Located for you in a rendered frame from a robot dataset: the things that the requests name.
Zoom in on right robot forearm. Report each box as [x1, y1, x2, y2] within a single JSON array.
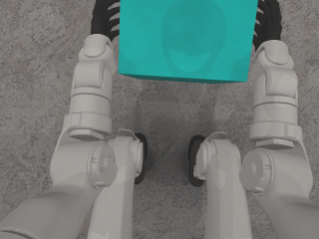
[[249, 40, 313, 185]]

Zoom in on right robot thigh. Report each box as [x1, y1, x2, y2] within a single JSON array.
[[197, 138, 252, 239]]

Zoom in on robot left upper arm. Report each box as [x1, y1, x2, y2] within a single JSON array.
[[0, 140, 118, 239]]

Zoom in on left robot forearm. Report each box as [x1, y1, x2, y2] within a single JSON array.
[[50, 34, 117, 179]]

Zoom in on carton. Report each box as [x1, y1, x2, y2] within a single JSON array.
[[118, 0, 258, 84]]

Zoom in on robot left hand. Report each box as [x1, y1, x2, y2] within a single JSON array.
[[91, 0, 121, 42]]

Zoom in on robot right upper arm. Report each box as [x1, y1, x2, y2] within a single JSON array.
[[238, 147, 319, 239]]

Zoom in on robot right hand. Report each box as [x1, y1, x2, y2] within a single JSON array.
[[252, 0, 282, 52]]

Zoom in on left robot shin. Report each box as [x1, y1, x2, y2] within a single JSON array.
[[107, 128, 140, 177]]

